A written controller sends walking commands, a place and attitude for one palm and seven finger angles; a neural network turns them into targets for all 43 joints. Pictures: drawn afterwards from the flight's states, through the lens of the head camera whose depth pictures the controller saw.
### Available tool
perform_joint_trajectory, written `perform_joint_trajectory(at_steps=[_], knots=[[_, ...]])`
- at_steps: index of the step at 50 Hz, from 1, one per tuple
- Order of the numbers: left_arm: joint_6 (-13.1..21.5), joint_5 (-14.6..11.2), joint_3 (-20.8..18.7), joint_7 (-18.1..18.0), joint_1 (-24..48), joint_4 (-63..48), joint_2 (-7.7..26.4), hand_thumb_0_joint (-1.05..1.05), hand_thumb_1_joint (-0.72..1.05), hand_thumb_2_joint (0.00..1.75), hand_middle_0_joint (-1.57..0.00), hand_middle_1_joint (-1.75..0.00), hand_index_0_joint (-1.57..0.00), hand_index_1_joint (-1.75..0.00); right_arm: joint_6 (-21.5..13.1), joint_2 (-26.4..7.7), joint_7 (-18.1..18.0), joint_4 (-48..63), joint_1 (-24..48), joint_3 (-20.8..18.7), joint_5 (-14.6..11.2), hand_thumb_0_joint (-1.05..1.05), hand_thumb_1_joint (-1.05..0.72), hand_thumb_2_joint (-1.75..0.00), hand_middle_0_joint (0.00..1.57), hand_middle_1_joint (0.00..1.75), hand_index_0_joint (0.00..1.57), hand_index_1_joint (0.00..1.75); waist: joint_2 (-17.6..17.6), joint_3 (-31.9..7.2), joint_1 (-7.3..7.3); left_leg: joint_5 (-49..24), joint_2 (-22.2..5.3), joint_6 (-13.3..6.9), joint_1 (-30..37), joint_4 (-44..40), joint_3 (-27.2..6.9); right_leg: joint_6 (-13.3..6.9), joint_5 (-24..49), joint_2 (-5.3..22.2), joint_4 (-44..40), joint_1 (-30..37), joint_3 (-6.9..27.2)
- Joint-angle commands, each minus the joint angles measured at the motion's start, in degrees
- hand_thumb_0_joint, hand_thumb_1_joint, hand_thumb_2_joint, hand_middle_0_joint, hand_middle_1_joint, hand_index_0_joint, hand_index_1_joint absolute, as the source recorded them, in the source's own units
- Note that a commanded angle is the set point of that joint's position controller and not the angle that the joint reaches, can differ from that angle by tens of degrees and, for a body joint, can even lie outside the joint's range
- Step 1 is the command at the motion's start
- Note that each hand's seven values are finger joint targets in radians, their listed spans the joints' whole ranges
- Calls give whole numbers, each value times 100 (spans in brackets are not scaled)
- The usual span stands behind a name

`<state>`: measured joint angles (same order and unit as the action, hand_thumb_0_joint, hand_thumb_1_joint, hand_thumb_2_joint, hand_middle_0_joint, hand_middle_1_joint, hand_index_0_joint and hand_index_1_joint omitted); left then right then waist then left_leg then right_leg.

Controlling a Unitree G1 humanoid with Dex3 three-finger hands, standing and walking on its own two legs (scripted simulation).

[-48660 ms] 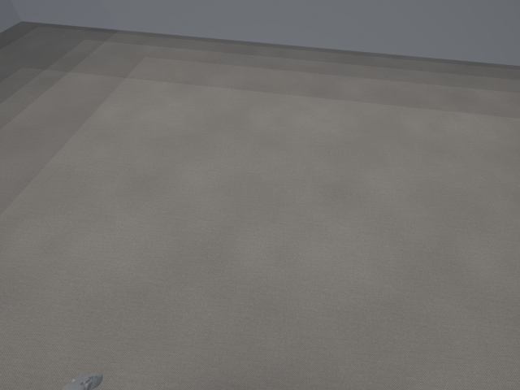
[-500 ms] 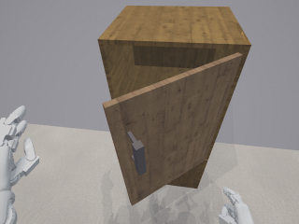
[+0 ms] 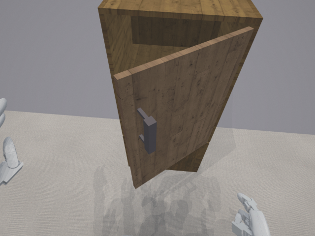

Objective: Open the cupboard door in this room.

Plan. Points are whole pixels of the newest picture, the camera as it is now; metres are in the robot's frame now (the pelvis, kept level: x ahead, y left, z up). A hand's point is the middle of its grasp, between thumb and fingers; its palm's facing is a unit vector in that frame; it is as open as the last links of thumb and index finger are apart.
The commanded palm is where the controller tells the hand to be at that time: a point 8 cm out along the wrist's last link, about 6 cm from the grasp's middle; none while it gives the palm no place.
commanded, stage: step back with the hand held close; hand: left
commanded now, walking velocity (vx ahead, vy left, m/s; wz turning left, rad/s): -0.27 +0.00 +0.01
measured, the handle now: (145, 131) +0.36 +0.06 +0.07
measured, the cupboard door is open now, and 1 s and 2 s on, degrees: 39 39 39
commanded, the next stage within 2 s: stop stepping back and stand still in 0.66 s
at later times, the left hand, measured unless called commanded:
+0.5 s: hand out of the picture +0.13 +0.25 +0.18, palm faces +0.44 -0.76 -0.47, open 7.4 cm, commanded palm +0.07 +0.28 +0.19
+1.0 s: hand out of the picture +0.01 +0.22 +0.17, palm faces +0.36 -0.77 -0.53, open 7.4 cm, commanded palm -0.04 +0.26 +0.19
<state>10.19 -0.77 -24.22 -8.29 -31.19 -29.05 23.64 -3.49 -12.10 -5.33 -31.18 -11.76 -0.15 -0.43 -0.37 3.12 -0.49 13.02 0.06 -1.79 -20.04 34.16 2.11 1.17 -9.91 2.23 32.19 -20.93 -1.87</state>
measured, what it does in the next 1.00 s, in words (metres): walks backwards: right foot, then left foot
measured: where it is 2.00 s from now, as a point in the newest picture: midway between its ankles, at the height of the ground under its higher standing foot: outside the picture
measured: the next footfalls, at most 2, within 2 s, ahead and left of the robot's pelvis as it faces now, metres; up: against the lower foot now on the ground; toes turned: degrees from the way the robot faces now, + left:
right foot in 0.52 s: -0.12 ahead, -0.13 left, +0.00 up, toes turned +0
left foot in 0.72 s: -0.04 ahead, +0.06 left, +0.00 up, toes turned +1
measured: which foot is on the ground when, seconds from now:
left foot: down 0.00-0.54, up 0.56-0.70, down 0.72-1.00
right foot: down 0.00-0.28, up 0.30-0.50, down 0.52-0.74, up 0.76-0.98, down 1.00-1.00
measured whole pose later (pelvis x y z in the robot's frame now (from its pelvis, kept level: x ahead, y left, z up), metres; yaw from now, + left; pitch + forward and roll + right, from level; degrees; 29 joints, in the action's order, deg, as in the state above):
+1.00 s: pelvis -0.18 -0.04 +0.01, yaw +0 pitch +1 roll +0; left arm 8.9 -2.6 -25.6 -8.6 -36.6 -32.6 27.9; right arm -7.6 -9.7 -4.0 -32.8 -11.7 0.6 0.5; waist -2.5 0.4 1.1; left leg 6.1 0.6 -1.4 -21.6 23.2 1.5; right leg -0.4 -25.9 -0.9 29.7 -10.6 -2.8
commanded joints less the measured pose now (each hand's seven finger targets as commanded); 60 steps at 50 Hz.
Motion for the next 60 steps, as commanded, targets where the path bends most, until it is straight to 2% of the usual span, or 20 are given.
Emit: perform_joint_trajectory(at_steps=[1,9,12,15,18,22,24,27,29,31,34,35,36,38,47,49,51,52,55,60], knots=[[438,92,-718,-166,425,-1237,877,0,90,90,-20,-30,-20,-30,-448,-836,-27,891,463,-299,-6,0,-90,-90,20,30,20,30,466,-489,33,2445,-698,-347,-2061,-1386,-855,-51,-450,-33,253,1666,585],[500,-55,-749,-314,550,-1372,1068,0,90,90,-20,-30,-20,-30,-461,-662,1,526,321,-218,60,0,-90,-90,20,30,20,30,-599,-772,114,1252,33,102,268,709,-279,-572,-1957,950,-1344,-867,1228],[516,-64,-892,-356,417,-1378,1160,0,90,90,-20,-30,-20,-30,-395,-774,-69,573,460,-235,63,0,-90,-90,20,30,20,30,378,-510,112,1903,-359,-66,-144,-411,-890,-315,-2227,452,-717,-856,767],[554,-5,-1061,-324,474,-1664,1134,0,90,90,-20,-30,-20,-30,-529,-735,-67,698,465,-319,103,0,-90,-90,20,30,20,30,1632,-744,72,2789,-1817,-755,-2117,-2727,-2704,38,-1434,-620,2882,1059,268],[562,-77,-956,-313,49,-1192,975,0,90,90,-20,-30,-20,-30,-673,-663,49,518,457,-404,77,0,-90,-90,20,30,20,30,854,-730,74,1470,-1648,-841,-943,-2105,-2207,-32,-1832,-538,2837,198,514],[510,-160,-705,-263,-75,-1549,926,0,90,90,-20,-30,-20,-30,-755,-644,154,294,474,-293,156,0,-90,-90,20,30,20,30,1521,-868,53,452,-1295,-543,-57,-2098,-1666,-137,-1882,-525,503,630,115],[541,-205,-636,-152,72,-1600,947,0,90,90,-20,-30,-20,-30,-761,-678,192,230,552,-246,159,0,-90,-90,20,30,20,30,1290,-974,-29,-201,-1007,-265,286,-1652,-1312,-201,-935,-457,-1143,922,120],[677,-188,-1004,-135,288,-1403,1551,0,90,90,-20,-30,-20,-30,-578,-483,159,234,641,-173,127,0,-90,-90,20,30,20,30,-470,-1037,-30,524,-107,338,403,725,-33,-701,2310,1285,-1661,172,1519],[471,-104,-962,-108,185,-1174,1430,0,90,90,-20,-30,-20,-30,-548,-458,116,432,815,-221,-15,0,-90,-90,20,30,20,30,-1416,-1403,-113,1240,121,278,-957,1665,-184,-441,5731,1348,-621,1630,1243],[335,-73,-986,-73,-29,-1072,1325,0,90,90,-20,-30,-20,-30,-437,-330,30,464,943,-40,24,0,-90,-90,20,30,20,30,-875,-1323,-97,1026,85,312,-856,1134,53,-545,6200,1168,-338,1854,911],[374,-139,-790,-51,222,-1466,1252,0,90,90,-20,-30,-20,-30,-355,-507,-81,460,883,-36,17,0,-90,-90,20,30,20,30,-151,-1183,54,-783,25,256,131,-703,41,-305,5420,638,32,1651,722],[423,-182,-813,-61,310,-1636,1341,0,90,90,-20,-30,-20,-30,-365,-650,-82,474,768,-109,-27,0,-90,-90,20,30,20,30,128,-1341,53,-2995,-369,110,778,-1242,-263,-50,4283,246,256,1357,521],[484,-192,-844,-44,252,-1738,1341,0,90,90,-20,-30,-20,-30,-391,-796,-15,505,622,-248,-38,0,-90,-90,20,30,20,30,635,-1627,-28,-4927,-1005,-154,1683,-1232,-782,86,1475,-191,576,751,448],[538,-196,-813,-4,-348,-1364,1174,0,90,90,-20,-30,-20,-30,-556,-692,128,540,571,-340,84,0,-90,-90,20,30,20,30,1449,-1825,-90,-5214,-1808,-568,1853,-1448,-1553,-86,-2236,-506,1785,145,543],[137,-188,-931,-237,-408,-1450,1184,0,90,90,-20,-30,-20,-30,-671,-724,71,570,604,-224,75,0,-90,-90,20,30,20,30,1580,-704,95,2524,-866,-171,-781,-2799,-861,-115,-1625,-609,-103,1930,-451],[155,-133,-781,-185,-317,-1144,1124,0,90,90,-20,-30,-20,-30,-606,-618,69,526,553,-206,85,0,-90,-90,20,30,20,30,692,-601,110,1882,-253,137,-551,-1587,-325,-313,-1564,-226,-1564,1730,-65],[227,-187,-939,-163,236,-1295,1455,0,90,90,-20,-30,-20,-30,-522,-682,77,376,606,-239,161,0,-90,-90,20,30,20,30,-914,-488,73,563,53,296,35,1490,-310,-1145,-2568,1677,-2804,-345,2388],[204,-151,-750,-160,618,-1240,1271,0,90,90,-20,-30,-20,-30,-553,-700,91,299,557,-245,118,0,-90,-90,20,30,20,30,-1119,-486,55,746,95,305,-524,2272,-409,-1228,-2906,1771,-2765,-301,2760],[272,-60,-357,-150,892,-558,902,0,90,90,-20,-30,-20,-30,-614,-673,50,124,388,-198,89,0,-90,-90,20,30,20,30,-471,-276,204,363,-236,216,-734,1832,-251,-881,-1778,1273,-2106,210,1481],[383,37,-419,-240,905,-617,974,0,90,90,-20,-30,-20,-30,-791,-625,-60,142,403,-187,114,0,-90,-90,20,30,20,30,-542,-308,31,622,-90,-32,212,-359,265,-835,-1465,1146,-1692,603,1327]])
